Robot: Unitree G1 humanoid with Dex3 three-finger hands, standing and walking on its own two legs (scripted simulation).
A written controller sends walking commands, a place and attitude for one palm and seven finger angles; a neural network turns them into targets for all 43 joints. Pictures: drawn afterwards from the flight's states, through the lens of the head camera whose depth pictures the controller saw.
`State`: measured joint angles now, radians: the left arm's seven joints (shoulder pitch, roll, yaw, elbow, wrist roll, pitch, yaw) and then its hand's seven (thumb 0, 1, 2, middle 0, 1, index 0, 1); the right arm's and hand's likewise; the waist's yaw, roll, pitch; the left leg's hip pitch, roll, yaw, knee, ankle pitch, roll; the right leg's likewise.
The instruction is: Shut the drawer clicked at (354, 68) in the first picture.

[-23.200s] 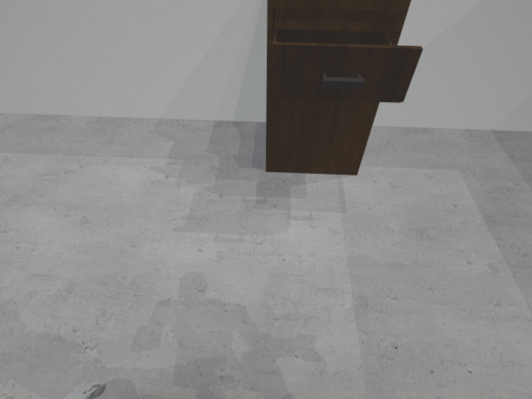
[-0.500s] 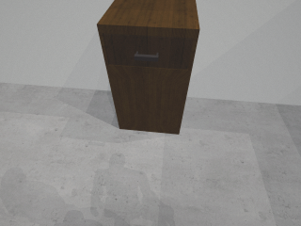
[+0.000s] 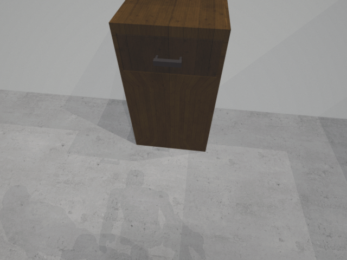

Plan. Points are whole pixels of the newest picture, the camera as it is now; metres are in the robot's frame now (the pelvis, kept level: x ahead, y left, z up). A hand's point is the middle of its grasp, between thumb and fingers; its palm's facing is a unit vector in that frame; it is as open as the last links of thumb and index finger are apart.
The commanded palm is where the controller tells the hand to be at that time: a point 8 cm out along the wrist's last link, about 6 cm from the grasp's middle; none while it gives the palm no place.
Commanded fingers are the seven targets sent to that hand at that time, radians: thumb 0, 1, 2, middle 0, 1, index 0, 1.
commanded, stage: look to check the result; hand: left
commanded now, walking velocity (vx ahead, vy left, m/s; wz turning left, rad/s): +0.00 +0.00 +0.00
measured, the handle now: (168, 60) +0.91 +0.08 -0.05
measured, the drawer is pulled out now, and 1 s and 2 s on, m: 0.00 0.00 0.00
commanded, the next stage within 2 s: stand and wait in 0.22 s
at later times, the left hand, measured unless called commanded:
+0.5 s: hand out of the picture +0.07 +0.23 -0.16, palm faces +0.00 -0.96 -0.28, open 7.4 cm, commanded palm none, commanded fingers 0.00 0.90 0.90 -0.20 -0.30 -0.20 -0.30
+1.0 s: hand out of the picture +0.07 +0.24 -0.16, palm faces -0.01 -0.95 -0.30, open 7.4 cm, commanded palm none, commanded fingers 0.00 0.90 0.90 -0.20 -0.30 -0.20 -0.30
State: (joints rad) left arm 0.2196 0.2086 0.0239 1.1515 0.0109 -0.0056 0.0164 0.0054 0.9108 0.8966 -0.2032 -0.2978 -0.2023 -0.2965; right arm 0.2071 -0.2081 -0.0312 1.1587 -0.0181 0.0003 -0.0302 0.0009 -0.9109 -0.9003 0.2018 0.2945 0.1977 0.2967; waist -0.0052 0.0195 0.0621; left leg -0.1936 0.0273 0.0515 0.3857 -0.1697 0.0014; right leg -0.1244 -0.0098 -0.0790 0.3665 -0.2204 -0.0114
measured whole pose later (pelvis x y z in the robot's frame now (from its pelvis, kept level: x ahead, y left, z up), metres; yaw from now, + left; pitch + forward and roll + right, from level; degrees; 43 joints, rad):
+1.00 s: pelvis +0.01 +0.01 +0.00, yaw +0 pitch -1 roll +0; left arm 0.13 0.29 0.02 1.14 0.01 -0.01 0.00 0.01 0.91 0.90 -0.20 -0.30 -0.20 -0.30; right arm 0.13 -0.29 -0.02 1.15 -0.02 -0.01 -0.02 0.00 -0.91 -0.90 0.20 0.29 0.20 0.30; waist -0.01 0.01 0.05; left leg -0.15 0.01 0.06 0.32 -0.15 0.02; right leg -0.08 -0.03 -0.07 0.30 -0.20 0.01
